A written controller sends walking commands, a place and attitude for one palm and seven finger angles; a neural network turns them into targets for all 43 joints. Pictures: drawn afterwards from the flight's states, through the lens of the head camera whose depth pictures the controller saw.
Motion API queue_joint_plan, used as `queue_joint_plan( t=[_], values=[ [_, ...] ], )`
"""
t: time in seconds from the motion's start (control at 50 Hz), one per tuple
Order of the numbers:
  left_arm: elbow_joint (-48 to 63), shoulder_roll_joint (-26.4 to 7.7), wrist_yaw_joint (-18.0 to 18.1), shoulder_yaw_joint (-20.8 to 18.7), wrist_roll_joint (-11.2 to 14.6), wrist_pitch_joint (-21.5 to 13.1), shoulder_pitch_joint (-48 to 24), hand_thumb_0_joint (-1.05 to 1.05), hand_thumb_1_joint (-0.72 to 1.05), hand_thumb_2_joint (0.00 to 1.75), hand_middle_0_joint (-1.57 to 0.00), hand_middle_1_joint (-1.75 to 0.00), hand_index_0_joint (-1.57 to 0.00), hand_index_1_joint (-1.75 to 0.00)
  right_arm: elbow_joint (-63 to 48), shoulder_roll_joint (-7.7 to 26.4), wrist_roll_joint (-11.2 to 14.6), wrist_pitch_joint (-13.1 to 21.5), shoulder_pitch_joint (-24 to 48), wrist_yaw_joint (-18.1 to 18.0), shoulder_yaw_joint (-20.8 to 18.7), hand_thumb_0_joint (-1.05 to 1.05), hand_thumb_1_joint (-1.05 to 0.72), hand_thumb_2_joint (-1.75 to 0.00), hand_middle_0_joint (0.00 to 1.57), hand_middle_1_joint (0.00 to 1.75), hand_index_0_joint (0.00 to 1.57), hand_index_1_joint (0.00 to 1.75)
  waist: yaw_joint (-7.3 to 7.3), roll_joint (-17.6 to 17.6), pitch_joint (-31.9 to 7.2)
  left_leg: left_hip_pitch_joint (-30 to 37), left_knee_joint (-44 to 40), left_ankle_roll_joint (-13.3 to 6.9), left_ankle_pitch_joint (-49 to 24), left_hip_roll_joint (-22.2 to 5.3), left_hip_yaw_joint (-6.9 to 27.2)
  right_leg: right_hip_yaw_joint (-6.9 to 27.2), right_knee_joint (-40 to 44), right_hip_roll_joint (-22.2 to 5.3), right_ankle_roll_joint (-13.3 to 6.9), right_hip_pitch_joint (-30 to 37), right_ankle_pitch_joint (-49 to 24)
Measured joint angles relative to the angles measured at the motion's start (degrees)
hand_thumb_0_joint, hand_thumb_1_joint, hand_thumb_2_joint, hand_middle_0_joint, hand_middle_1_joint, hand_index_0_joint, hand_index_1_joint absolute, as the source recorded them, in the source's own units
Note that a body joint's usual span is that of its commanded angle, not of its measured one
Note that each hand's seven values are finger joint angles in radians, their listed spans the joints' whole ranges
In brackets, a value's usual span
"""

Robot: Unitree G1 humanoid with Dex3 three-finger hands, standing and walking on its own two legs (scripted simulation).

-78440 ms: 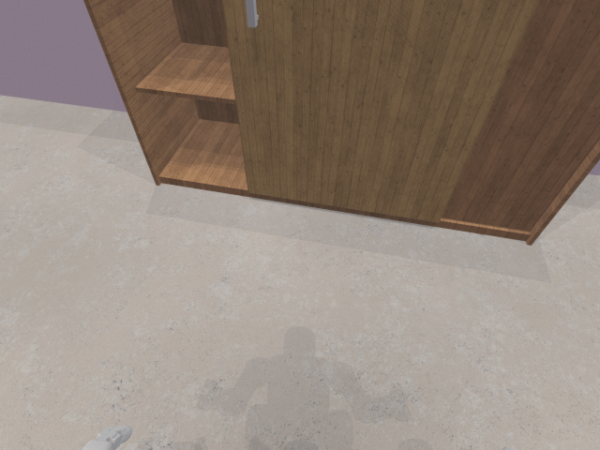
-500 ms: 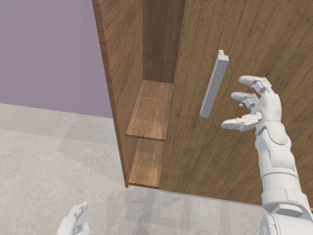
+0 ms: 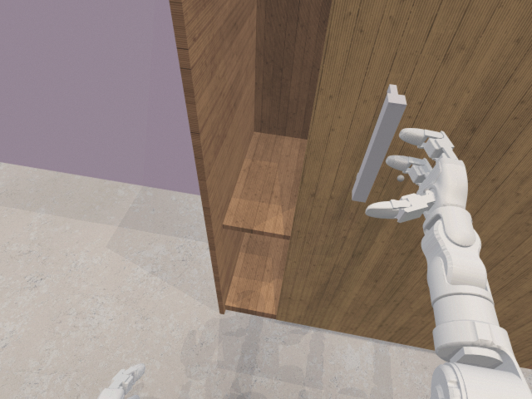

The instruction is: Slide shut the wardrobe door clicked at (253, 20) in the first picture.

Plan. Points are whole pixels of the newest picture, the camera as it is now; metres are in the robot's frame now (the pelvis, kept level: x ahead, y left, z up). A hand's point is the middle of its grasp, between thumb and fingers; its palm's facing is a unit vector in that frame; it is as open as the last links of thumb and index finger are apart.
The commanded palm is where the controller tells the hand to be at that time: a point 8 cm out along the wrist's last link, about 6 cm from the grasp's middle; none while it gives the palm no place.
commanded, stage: feel for the door with the fingertips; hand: right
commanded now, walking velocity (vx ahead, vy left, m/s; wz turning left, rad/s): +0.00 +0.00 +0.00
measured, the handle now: (374, 147) +0.48 -0.12 +0.15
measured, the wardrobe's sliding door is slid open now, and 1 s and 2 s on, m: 0.20 0.20 0.20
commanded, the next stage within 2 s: slide the fingers in behind the handle in 0.40 s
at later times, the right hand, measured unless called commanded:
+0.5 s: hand (403, 168) +0.43 -0.16 +0.15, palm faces +0.11 +0.99 +0.01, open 13.9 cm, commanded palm +0.41 -0.20 +0.15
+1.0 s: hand (390, 167) +0.43 -0.14 +0.15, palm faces +0.09 +1.00 +0.01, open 14.0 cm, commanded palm +0.40 -0.18 +0.15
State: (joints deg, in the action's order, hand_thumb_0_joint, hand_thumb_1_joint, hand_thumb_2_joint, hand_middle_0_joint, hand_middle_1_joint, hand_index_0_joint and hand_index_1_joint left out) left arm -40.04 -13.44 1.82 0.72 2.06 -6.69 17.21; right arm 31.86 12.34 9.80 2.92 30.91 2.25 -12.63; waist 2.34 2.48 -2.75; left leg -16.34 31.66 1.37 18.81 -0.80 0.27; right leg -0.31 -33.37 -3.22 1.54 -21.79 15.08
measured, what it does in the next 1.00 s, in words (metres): stands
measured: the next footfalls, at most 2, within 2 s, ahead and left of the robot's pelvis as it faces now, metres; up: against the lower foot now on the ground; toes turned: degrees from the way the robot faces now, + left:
none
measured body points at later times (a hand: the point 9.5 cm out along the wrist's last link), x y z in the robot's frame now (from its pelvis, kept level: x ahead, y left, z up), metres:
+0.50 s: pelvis +0.00 +0.00 +0.00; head +0.02 +0.01 +0.45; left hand +0.12 +0.25 -0.12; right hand +0.42 -0.21 +0.16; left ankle -0.03 +0.14 -0.73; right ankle +0.02 -0.14 -0.73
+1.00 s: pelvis -0.01 +0.00 +0.00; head +0.01 +0.01 +0.45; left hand +0.09 +0.25 -0.12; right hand +0.42 -0.19 +0.15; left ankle -0.03 +0.14 -0.73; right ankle +0.02 -0.14 -0.73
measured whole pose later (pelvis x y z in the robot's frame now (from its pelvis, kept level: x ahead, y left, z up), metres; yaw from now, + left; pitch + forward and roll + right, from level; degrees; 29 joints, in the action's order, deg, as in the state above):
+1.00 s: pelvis -0.01 +0.00 +0.00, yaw +0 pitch +4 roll +1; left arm -39.9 -13.2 1.2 1.0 1.8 -6.0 17.5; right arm 40.2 11.9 7.9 5.7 37.8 -0.6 -12.1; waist 2.7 2.6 -2.7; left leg -18.1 33.0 1.2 19.0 -0.6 0.1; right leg -0.1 -34.3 -3.3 1.7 -23.4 15.0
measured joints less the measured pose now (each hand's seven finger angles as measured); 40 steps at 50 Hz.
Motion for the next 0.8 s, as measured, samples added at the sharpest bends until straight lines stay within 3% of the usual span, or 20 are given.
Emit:
queue_joint_plan(
  t=[0.12, 0.32, 0.8],
  values=[
    [1.02, 0.53, -0.29, 0.25, -0.18, 0.03, -1.18, 0.01, 0.9, 0.9, -0.2, -0.3, -0.2, -0.3, -1.5, -0.19, -1.01, 0.03, -0.65, -1.85, 0.14, -0.02, 0.5, -0.3, 0.3, 1.2, 0.3, 1.2, -0.2, 0.11, -0.15, 0.52, -0.04, -0.08, 0.21, 0.11, 0.26, -0.27, 0.09, -0.14, 0.09, 0.66, 0.29],
    [0.81, 0.25, 0.3, 0.65, 0.12, 1.14, -2.31, 0.01, 0.9, 0.9, -0.2, -0.3, -0.2, -0.3, 2.62, 1.01, -0.52, -1.78, 3.35, -0.95, 0.41, -0.02, 0.5, -0.3, 0.3, 1.2, 0.3, 1.2, -0.93, 0.14, 0.2, 0.56, -0.11, -0.24, 0.34, 0.0, -0.7, 0.69, 0.04, 0.07, 0.23, 0.22, 0.12],
    [-1.21, -0.12, -0.56, -0.16, -0.09, 0.76, 1.16, 0.01, 0.9, 0.9, -0.2, -0.3, -0.2, -0.3, 8.77, 0.74, -1.11, 3.16, 6.89, -1.62, 1.14, -0.02, 0.5, -0.3, 0.33, 1.23, 0.31, 1.22, -0.18, 0.59, 0.14, -1.24, 1.12, -0.16, 0.34, -0.01, -0.79, 0.89, -1.17, 0.12, 0.14, -1.63, 0.06]
  ],
)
